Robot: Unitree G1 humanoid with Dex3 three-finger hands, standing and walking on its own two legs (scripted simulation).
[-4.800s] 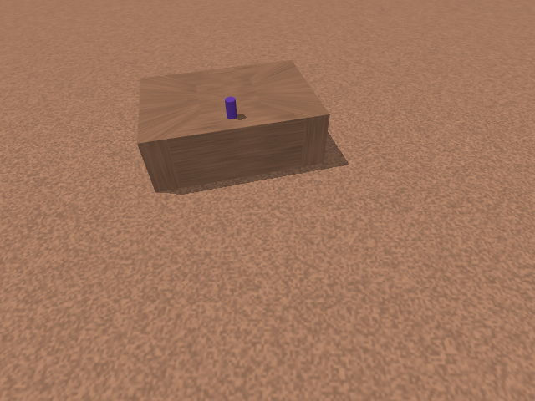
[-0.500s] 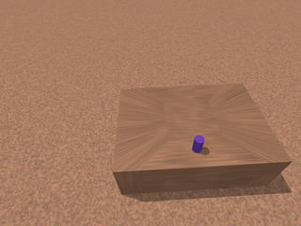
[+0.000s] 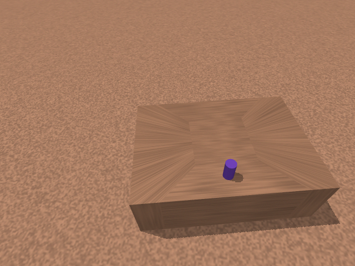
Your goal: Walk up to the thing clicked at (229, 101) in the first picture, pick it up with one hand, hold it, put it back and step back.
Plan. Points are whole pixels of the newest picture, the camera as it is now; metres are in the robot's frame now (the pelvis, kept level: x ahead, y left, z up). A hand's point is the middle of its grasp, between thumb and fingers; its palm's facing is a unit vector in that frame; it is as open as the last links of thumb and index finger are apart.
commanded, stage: walk up
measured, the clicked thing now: (229, 169) +0.64 -0.20 -0.40
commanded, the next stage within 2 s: stand in 0.10 s
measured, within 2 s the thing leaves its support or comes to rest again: neither
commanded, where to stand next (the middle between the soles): +0.03 +0.01 m, yaw -1 degrees
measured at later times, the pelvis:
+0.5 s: pelvis +0.01 -0.01 +0.00, yaw +0 degrees
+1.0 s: pelvis +0.01 -0.01 +0.00, yaw +0 degrees
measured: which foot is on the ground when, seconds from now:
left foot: down 0.00-1.00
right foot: down 0.00-1.00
